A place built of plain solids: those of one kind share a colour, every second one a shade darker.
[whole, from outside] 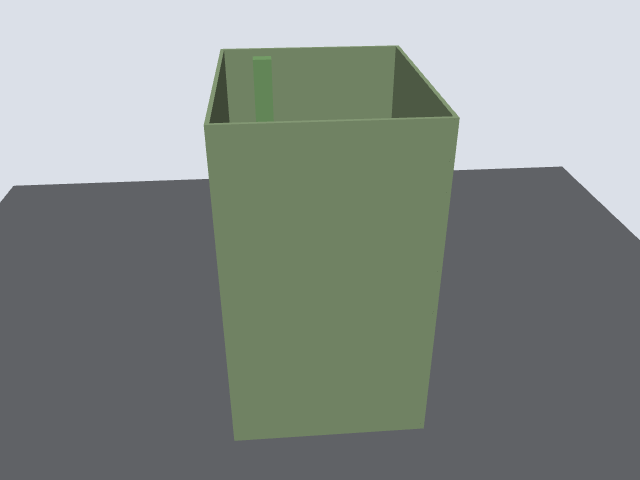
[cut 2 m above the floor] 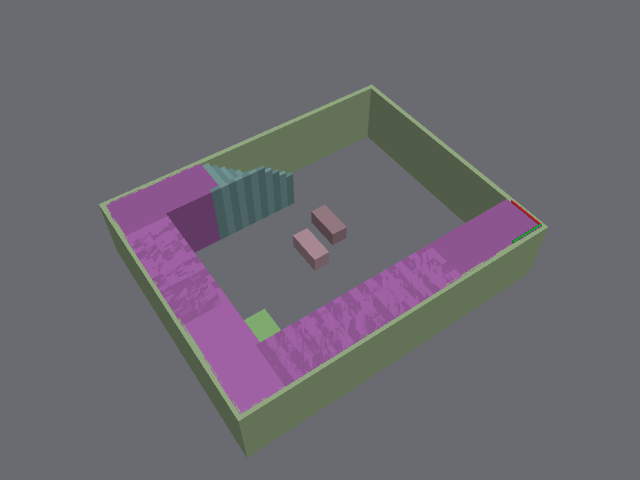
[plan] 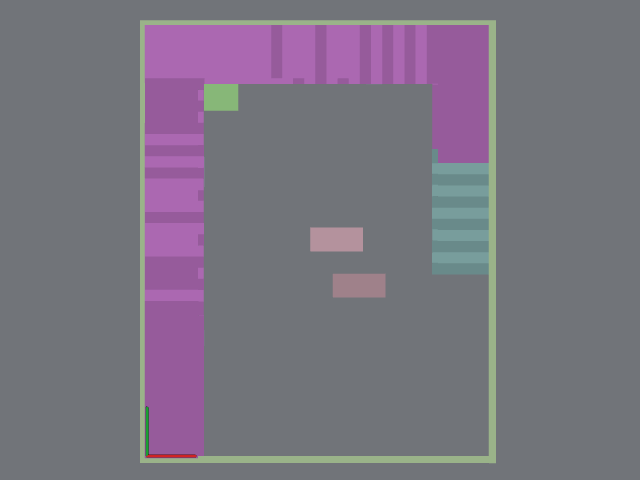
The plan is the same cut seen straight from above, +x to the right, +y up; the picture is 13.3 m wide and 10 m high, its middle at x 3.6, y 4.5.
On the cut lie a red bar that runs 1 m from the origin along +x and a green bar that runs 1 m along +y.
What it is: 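A tower's shaft 7.1 x 8.9 m inside, 12.7 m high; a stair 1.06 m broad built against three walls round a hollow well, risers 0.191 m, goings 0.232 m; 11 risers, a landing 2.8 m long and a quarter turn, 14 risers, a landing 3.0 m long and a quarter turn, 21 risers to a gallery at 8.79 m; closed guards 1.04 m over every tread and level; windows over 10.70 m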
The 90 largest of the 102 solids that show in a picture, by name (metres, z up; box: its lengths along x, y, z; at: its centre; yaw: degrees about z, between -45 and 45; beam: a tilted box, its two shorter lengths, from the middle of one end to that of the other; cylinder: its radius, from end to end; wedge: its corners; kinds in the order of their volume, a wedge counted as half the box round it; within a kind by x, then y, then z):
{
 "piece_1": {"box": [1.11, 3.28, 8.84], "at": [0.51, 1.59, 4.37]},
 "piece_2": {"box": [1.11, 0.69, 8.65], "at": [0.51, 3.12, 4.27]},
 "piece_3": {"box": [1.11, 0.69, 8.46], "at": [0.51, 3.35, 4.18]},
 "piece_4": {"box": [1.11, 0.69, 8.27], "at": [0.51, 3.58, 4.08]},
 "piece_5": {"box": [1.11, 0.69, 8.08], "at": [0.51, 3.81, 3.99]},
 "piece_6": {"box": [1.11, 0.69, 7.89], "at": [0.51, 4.04, 3.89]},
 "piece_7": {"box": [1.11, 0.69, 7.69], "at": [0.51, 4.28, 3.8]},
 "piece_8": {"box": [1.11, 0.69, 7.5], "at": [0.51, 4.51, 3.7]},
 "piece_9": {"box": [1.11, 0.69, 7.31], "at": [0.51, 4.74, 3.61]},
 "piece_10": {"box": [1.11, 0.69, 7.12], "at": [0.51, 4.97, 3.51]},
 "piece_11": {"box": [1.11, 0.69, 6.93], "at": [0.51, 5.2, 3.41]},
 "piece_12": {"box": [1.11, 0.69, 6.74], "at": [0.51, 5.44, 3.32]},
 "piece_13": {"box": [1.11, 0.69, 6.55], "at": [0.51, 5.67, 3.22]},
 "piece_14": {"box": [1.11, 0.69, 6.36], "at": [0.51, 5.9, 3.13]},
 "piece_15": {"box": [1.11, 0.69, 6.17], "at": [0.51, 6.13, 3.03]},
 "piece_16": {"box": [1.11, 0.69, 5.97], "at": [0.51, 6.36, 2.94]},
 "piece_17": {"box": [1.11, 0.69, 5.78], "at": [0.51, 6.6, 2.84]},
 "piece_18": {"box": [1.11, 0.69, 5.59], "at": [0.51, 6.83, 2.75]},
 "piece_19": {"box": [1.11, 0.69, 5.4], "at": [0.51, 7.06, 2.65]},
 "piece_20": {"box": [1.11, 0.69, 5.21], "at": [0.51, 7.29, 2.55]},
 "piece_21": {"box": [1.11, 0.69, 5.02], "at": [0.51, 7.52, 2.46]},
 "piece_22": {"box": [0.12, 2.93, 9.88], "at": [1.12, 1.47, 4.89]},
 "piece_23": {"box": [0.12, 0.3, 9.88], "at": [1.12, 3.08, 4.89]},
 "piece_24": {"box": [0.12, 0.23, 9.69], "at": [1.12, 3.35, 4.79]},
 "piece_25": {"box": [0.12, 0.23, 9.5], "at": [1.12, 3.58, 4.7]},
 "piece_26": {"box": [0.12, 0.23, 9.31], "at": [1.12, 3.81, 4.6]},
 "piece_27": {"box": [0.12, 0.23, 9.12], "at": [1.12, 4.04, 4.51]},
 "piece_28": {"box": [0.12, 0.23, 8.93], "at": [1.12, 4.27, 4.41]},
 "piece_29": {"box": [0.12, 0.23, 8.73], "at": [1.12, 4.51, 4.32]},
 "piece_30": {"box": [0.12, 0.23, 8.54], "at": [1.12, 4.74, 4.22]},
 "piece_31": {"box": [0.12, 0.23, 8.35], "at": [1.12, 4.97, 4.13]},
 "piece_32": {"box": [0.12, 0.23, 8.16], "at": [1.12, 5.2, 4.03]},
 "piece_33": {"box": [0.12, 0.23, 7.97], "at": [1.12, 5.43, 3.93]},
 "piece_34": {"box": [0.12, 0.23, 7.78], "at": [1.12, 5.67, 3.84]},
 "piece_35": {"box": [0.12, 0.23, 7.59], "at": [1.12, 5.9, 3.74]},
 "piece_36": {"box": [0.12, 0.23, 7.4], "at": [1.12, 6.13, 3.65]},
 "piece_37": {"box": [0.12, 0.23, 7.21], "at": [1.12, 6.36, 3.55]},
 "piece_38": {"box": [0.12, 0.23, 7.01], "at": [1.12, 6.59, 3.46]},
 "piece_39": {"box": [0.12, 0.23, 6.82], "at": [1.12, 6.83, 3.36]},
 "piece_40": {"box": [0.12, 0.23, 6.63], "at": [1.12, 7.06, 3.27]},
 "piece_41": {"box": [0.12, 0.23, 6.44], "at": [1.12, 7.29, 3.17]},
 "piece_42": {"box": [0.12, 0.23, 6.25], "at": [1.12, 7.52, 3.07]},
 "piece_43": {"box": [0.12, 0.23, 6.06], "at": [1.12, 7.75, 2.98]},
 "piece_44": {"box": [3.09, 1.22, 4.83], "at": [1.5, 8.37, 2.36]},
 "piece_45": {"box": [1.56, 0.12, 5.87], "at": [1.96, 7.81, 2.88]},
 "piece_46": {"box": [0.3, 0.12, 5.87], "at": [2.89, 7.81, 2.88]},
 "piece_47": {"box": [0.69, 1.11, 4.64], "at": [2.93, 8.43, 2.27]},
 "piece_48": {"box": [0.23, 0.12, 5.68], "at": [3.16, 7.81, 2.79]},
 "piece_49": {"box": [0.69, 1.11, 4.45], "at": [3.16, 8.43, 2.17]},
 "piece_50": {"box": [0.23, 0.12, 5.49], "at": [3.39, 7.81, 2.69]},
 "piece_51": {"box": [0.69, 1.11, 4.25], "at": [3.39, 8.43, 2.08]},
 "piece_52": {"box": [0.23, 0.12, 5.29], "at": [3.62, 7.81, 2.6]},
 "piece_53": {"box": [0.69, 1.11, 4.06], "at": [3.62, 8.43, 1.98]},
 "piece_54": {"box": [0.23, 0.12, 5.1], "at": [3.85, 7.81, 2.5]},
 "piece_55": {"box": [0.69, 1.11, 3.87], "at": [3.85, 8.43, 1.89]},
 "piece_56": {"box": [0.23, 0.12, 4.91], "at": [4.08, 7.81, 2.41]},
 "piece_57": {"box": [0.69, 1.11, 3.68], "at": [4.09, 8.43, 1.79]},
 "piece_58": {"box": [0.23, 0.12, 4.72], "at": [4.32, 7.81, 2.31]},
 "piece_59": {"box": [0.69, 1.11, 3.49], "at": [4.32, 8.43, 1.69]},
 "piece_60": {"box": [0.23, 0.12, 4.53], "at": [4.55, 7.81, 2.21]},
 "piece_61": {"box": [0.69, 1.11, 3.3], "at": [4.55, 8.43, 1.6]},
 "piece_62": {"box": [0.23, 0.12, 4.34], "at": [4.78, 7.81, 2.12]},
 "piece_63": {"box": [0.69, 1.11, 3.11], "at": [4.78, 8.43, 1.5]},
 "piece_64": {"box": [0.23, 0.12, 4.15], "at": [5.01, 7.81, 2.02]},
 "piece_65": {"box": [0.69, 1.11, 2.92], "at": [5.01, 8.43, 1.41]},
 "piece_66": {"box": [0.23, 0.12, 3.96], "at": [5.24, 7.81, 1.93]},
 "piece_67": {"box": [0.69, 1.11, 2.73], "at": [5.25, 8.43, 1.31]},
 "piece_68": {"box": [0.23, 0.12, 3.77], "at": [5.48, 7.81, 1.83]},
 "piece_69": {"box": [0.69, 1.11, 2.53], "at": [5.48, 8.43, 1.22]},
 "piece_70": {"box": [0.69, 1.11, 2.34], "at": [5.71, 8.43, 1.12]},
 "piece_71": {"box": [0.12, 1.35, 3.19], "at": [6.0, 7.08, 1.55]},
 "piece_72": {"box": [1.22, 2.88, 2.15], "at": [6.56, 7.54, 1.03]},
 "wall_1": {"box": [0.15, 9.23, 12.75], "at": [-0.07, 4.46, 6.33]},
 "wall_2": {"box": [7.42, 0.15, 12.75], "at": [3.56, -0.07, 6.33]},
 "wall_3": {"box": [7.42, 0.15, 12.75], "at": [3.56, 9.01, 6.33]},
 "wall_4": {"box": [0.15, 9.23, 12.75], "at": [7.19, 4.46, 6.33]},
 "twa_1": {"box": [0.12, 0.3, 3.19], "at": [6.0, 6.25, 1.55]},
 "twa_2": {"box": [1.11, 0.69, 0.24], "at": [6.61, 4.13, 0.07]},
 "twa_3": {"box": [1.11, 0.69, 0.43], "at": [6.61, 4.36, 0.17]},
 "twa_4": {"box": [1.11, 0.69, 0.62], "at": [6.61, 4.59, 0.26]},
 "twa_5": {"box": [1.11, 0.69, 0.81], "at": [6.61, 4.82, 0.36]},
 "twa_6": {"box": [1.11, 0.69, 1.01], "at": [6.61, 5.05, 0.45]},
 "twa_7": {"box": [1.11, 0.69, 1.2], "at": [6.61, 5.29, 0.55]},
 "twa_8": {"box": [1.11, 0.69, 1.39], "at": [6.61, 5.52, 0.64]},
 "twa_9": {"box": [1.11, 0.69, 1.58], "at": [6.61, 5.75, 0.74]},
 "twa_10": {"box": [1.11, 0.69, 1.77], "at": [6.61, 5.98, 0.83]},
 "twa_11": {"box": [1.11, 0.69, 1.96], "at": [6.61, 6.21, 0.93]},
 "weights_1": {"box": [0.72, 0.56, 12.74], "at": [1.54, 7.47, 6.32]},
 "chest_1": {"box": [1.1, 0.5, 0.54], "at": [3.95, 4.51, 0.22]},
 "chest_2": {"box": [1.1, 0.5, 0.54], "at": [4.42, 3.55, 0.22]}
}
